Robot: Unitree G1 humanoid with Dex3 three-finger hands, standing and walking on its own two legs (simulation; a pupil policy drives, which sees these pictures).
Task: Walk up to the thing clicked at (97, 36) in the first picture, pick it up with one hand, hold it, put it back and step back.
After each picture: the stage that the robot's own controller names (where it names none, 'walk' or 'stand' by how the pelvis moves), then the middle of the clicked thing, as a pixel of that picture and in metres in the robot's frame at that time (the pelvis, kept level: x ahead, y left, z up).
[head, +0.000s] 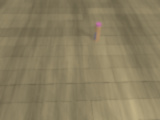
stand; (97, 32) +1.63 -0.22 -0.66
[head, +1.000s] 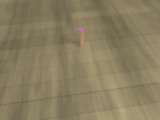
walk; (81, 38) +1.51 +0.10 -0.64
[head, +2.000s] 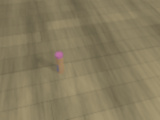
walk; (60, 63) +0.98 +0.23 -0.64
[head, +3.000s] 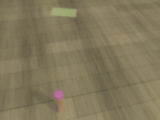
walk; (59, 102) +0.62 +0.15 -0.62
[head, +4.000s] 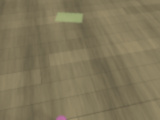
stand; out of the picture +0.43 +0.14 -0.64
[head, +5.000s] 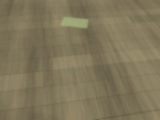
stand; out of the picture +0.42 +0.12 -0.65
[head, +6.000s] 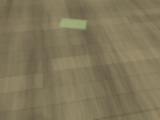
stand; out of the picture +0.43 +0.13 -0.66
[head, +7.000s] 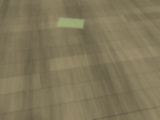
stand; out of the picture +0.41 +0.14 -0.66
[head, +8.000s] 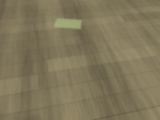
stand; out of the picture +0.41 +0.15 -0.66
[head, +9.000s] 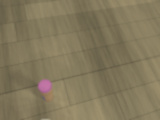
go down; (46, 91) +0.44 +0.16 -0.49
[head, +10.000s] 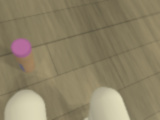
go down; (25, 58) +0.48 +0.21 -0.27
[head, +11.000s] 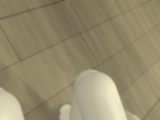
close in; out of the picture +0.46 +0.25 -0.17
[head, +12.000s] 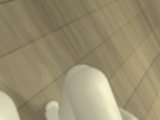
close; out of the picture +0.46 +0.27 -0.16
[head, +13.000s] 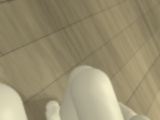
lift; out of the picture +0.40 +0.26 -0.16
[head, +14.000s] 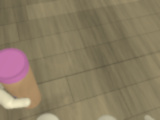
lift; (22, 85) +0.32 +0.17 +0.04
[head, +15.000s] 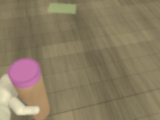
hold; (33, 94) +0.30 +0.15 +0.06
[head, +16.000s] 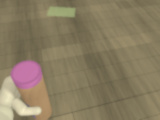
hold; (35, 96) +0.30 +0.15 +0.05
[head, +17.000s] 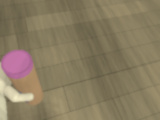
crouch; (27, 82) +0.35 +0.16 +0.00
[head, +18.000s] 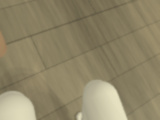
lower; out of the picture +0.49 +0.22 -0.03
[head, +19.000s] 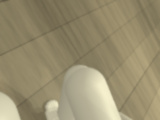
lower; out of the picture +0.44 +0.27 -0.16
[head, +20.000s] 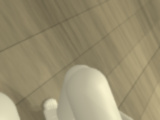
lower; out of the picture +0.44 +0.28 -0.17
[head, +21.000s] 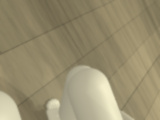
lower; out of the picture +0.44 +0.28 -0.16
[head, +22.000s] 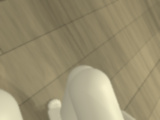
lower; out of the picture +0.43 +0.28 -0.16
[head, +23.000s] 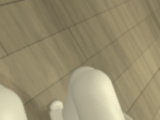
open; out of the picture +0.44 +0.25 -0.17
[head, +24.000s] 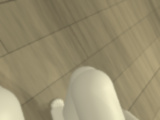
stand; out of the picture +0.43 +0.25 -0.17
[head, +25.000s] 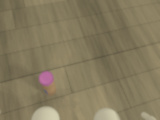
walk; (48, 84) +0.45 +0.16 -0.42
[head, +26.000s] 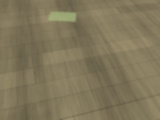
stand; out of the picture +0.40 +0.13 -0.60
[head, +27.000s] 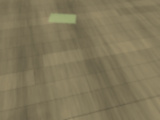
stand; out of the picture +0.40 +0.13 -0.60
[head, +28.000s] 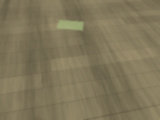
stand; out of the picture +0.41 +0.10 -0.65
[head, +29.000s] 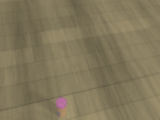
walk; (61, 108) +0.46 +0.08 -0.64
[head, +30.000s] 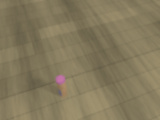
walk; (61, 86) +0.67 +0.17 -0.63
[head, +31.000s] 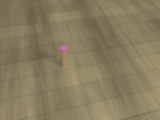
walk; (63, 57) +1.02 +0.14 -0.64
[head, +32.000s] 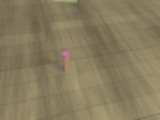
stand; (65, 62) +1.06 +0.14 -0.65
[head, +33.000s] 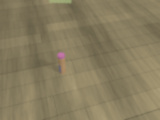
stand; (61, 63) +1.06 +0.18 -0.66
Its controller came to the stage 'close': yes
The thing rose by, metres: 0.69
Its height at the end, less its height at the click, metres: +0.00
